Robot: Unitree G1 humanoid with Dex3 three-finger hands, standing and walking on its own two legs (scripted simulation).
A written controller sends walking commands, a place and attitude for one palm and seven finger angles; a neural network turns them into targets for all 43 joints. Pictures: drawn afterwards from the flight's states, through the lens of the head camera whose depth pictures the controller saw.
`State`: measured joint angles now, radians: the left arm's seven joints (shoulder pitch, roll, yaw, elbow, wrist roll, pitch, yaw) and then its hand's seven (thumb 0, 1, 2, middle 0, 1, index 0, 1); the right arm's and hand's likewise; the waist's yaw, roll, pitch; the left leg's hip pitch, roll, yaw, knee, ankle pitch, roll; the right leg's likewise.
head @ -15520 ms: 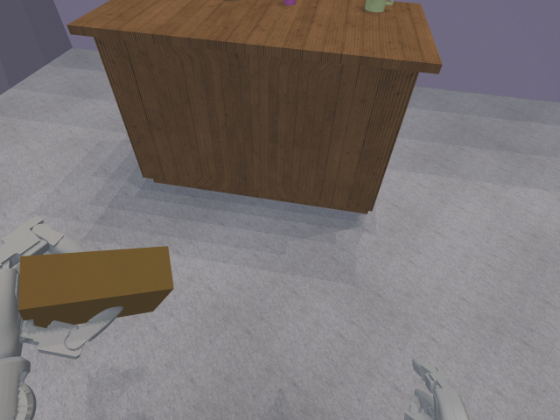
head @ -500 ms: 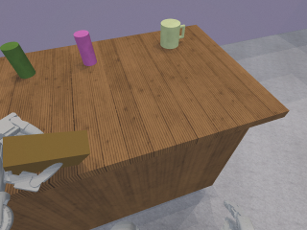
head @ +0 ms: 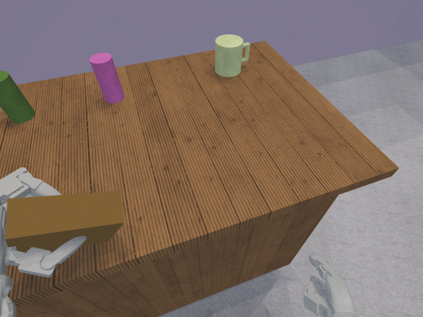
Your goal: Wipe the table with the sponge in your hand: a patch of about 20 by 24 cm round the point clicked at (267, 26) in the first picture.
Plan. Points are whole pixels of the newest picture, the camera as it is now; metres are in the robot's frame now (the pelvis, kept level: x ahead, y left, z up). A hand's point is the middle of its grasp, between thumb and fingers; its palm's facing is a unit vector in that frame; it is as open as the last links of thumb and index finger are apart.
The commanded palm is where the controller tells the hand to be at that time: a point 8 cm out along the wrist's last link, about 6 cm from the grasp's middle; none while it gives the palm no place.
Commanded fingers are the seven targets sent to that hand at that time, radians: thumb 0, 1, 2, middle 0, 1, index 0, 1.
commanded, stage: come to a stop and stand still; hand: left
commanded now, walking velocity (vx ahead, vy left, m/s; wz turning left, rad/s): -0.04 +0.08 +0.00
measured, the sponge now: (84, 221) +0.22 +0.21 +0.13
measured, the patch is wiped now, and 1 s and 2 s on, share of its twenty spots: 0.00 0.00 0.00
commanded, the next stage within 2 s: none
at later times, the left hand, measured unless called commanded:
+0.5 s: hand out of the picture +0.14 +0.31 +0.16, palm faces +0.31 -0.85 -0.42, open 9.0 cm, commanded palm +0.09 +0.34 +0.18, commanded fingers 0.00 0.10 1.30 -1.20 -1.60 -1.20 -1.60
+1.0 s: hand out of the picture -0.02 +0.38 +0.16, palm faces +0.56 -0.77 -0.30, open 9.0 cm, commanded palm -0.04 +0.39 +0.18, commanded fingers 0.00 0.10 1.30 -1.20 -1.60 -1.20 -1.60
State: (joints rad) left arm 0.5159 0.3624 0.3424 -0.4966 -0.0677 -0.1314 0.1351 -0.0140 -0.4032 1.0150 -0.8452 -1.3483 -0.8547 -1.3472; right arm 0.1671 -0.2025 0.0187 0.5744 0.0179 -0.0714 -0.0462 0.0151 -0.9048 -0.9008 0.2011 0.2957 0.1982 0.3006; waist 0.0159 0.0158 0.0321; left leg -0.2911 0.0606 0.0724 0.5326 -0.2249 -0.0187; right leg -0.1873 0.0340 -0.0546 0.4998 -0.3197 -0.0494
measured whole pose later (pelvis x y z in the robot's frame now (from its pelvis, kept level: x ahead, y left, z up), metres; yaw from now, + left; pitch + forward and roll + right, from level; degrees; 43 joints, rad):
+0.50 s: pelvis -0.08 +0.07 +0.00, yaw -1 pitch -4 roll -2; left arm 0.47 0.42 0.36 -0.49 -0.02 -0.22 0.09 -0.01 -0.40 1.02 -0.84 -1.35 -0.85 -1.35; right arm 0.24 -0.18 0.00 0.54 0.01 -0.12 -0.02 0.02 -0.91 -0.90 0.20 0.30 0.20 0.30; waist 0.00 -0.03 0.09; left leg -0.32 0.00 0.07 0.54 -0.17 0.07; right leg -0.25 -0.01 -0.01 0.55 -0.31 0.00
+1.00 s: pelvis -0.18 +0.10 -0.06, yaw +5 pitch -5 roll -4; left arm 0.34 0.39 0.43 -0.61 -0.03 -0.15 0.07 -0.01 -0.40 1.02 -0.84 -1.35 -0.85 -1.35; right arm 0.18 -0.21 0.00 0.63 0.00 -0.11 0.00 0.02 -0.90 -0.90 0.20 0.30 0.20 0.30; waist 0.09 -0.05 0.03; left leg -0.43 0.00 0.00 0.99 -0.48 0.01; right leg -0.52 -0.01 0.05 0.86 -0.32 0.01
